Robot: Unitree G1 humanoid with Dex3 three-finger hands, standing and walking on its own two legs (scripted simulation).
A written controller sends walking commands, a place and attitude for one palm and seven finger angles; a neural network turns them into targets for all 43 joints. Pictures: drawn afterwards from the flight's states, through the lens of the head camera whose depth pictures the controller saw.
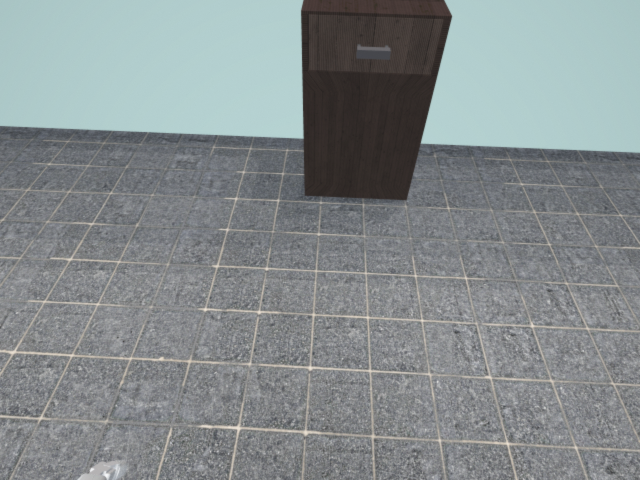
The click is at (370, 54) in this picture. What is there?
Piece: drawer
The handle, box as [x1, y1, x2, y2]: [356, 44, 390, 59]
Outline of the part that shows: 357,46 357,58 389,59 390,49 387,47 387,45 385,45 384,47 361,47 360,44 358,44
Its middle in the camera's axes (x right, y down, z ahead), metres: +0.17 -0.63 +1.30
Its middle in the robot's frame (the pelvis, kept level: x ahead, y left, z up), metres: +1.40 -0.11 -0.07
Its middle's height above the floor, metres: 0.70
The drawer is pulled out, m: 0.00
